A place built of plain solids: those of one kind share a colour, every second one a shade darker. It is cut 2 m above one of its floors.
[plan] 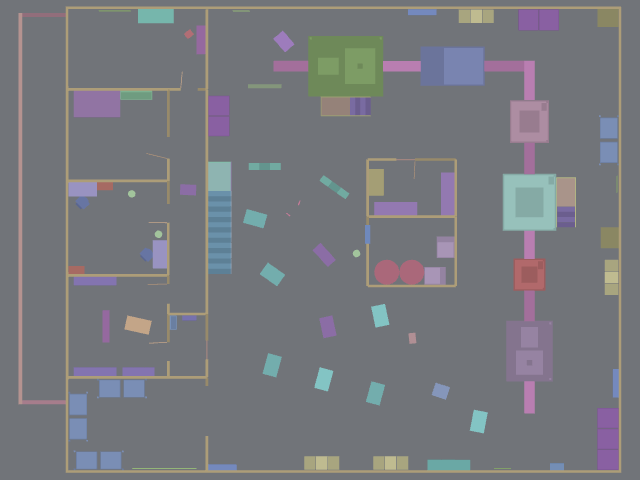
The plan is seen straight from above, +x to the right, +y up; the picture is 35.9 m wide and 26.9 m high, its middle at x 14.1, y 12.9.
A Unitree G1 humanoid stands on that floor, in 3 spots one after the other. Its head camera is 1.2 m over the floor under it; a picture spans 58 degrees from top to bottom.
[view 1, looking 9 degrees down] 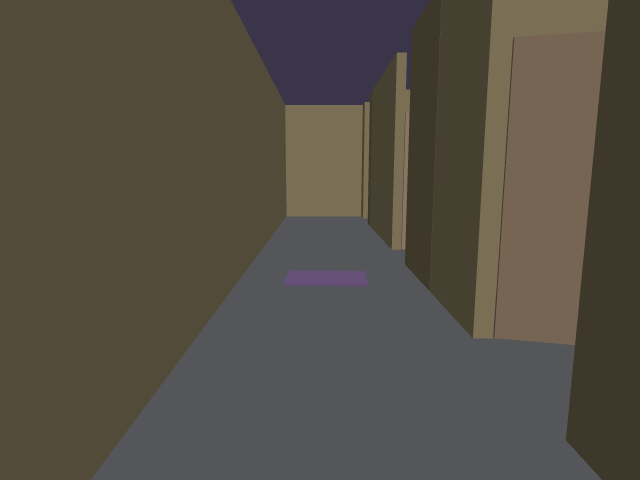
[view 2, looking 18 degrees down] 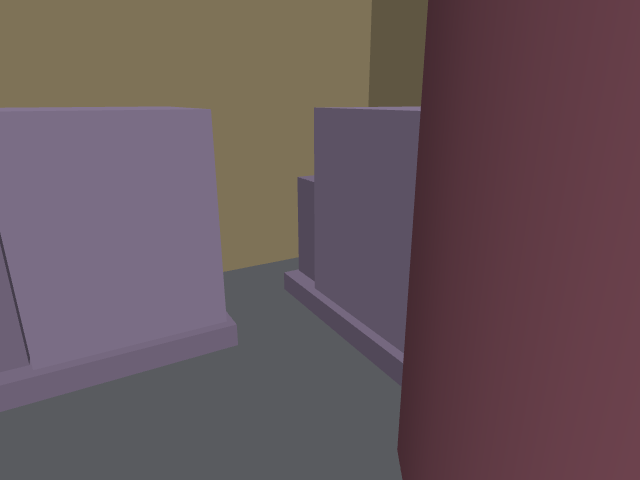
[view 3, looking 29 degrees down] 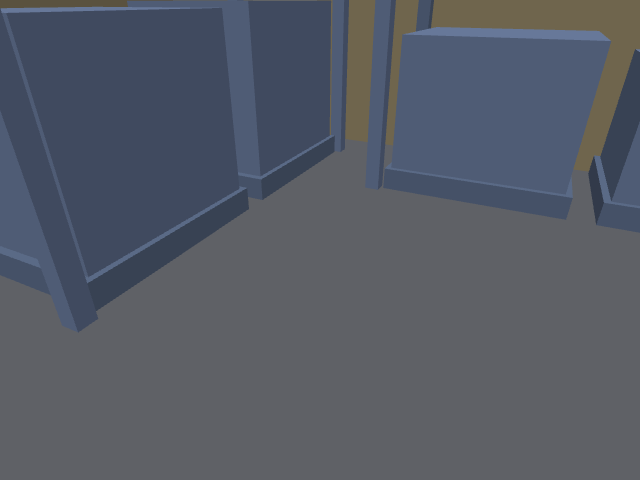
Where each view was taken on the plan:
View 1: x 6.78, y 20.46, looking -90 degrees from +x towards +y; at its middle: ground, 7.67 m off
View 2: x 18.74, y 12.51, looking -30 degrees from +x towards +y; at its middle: tote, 2.45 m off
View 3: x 3.90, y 2.60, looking -154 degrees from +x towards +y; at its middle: ground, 2.48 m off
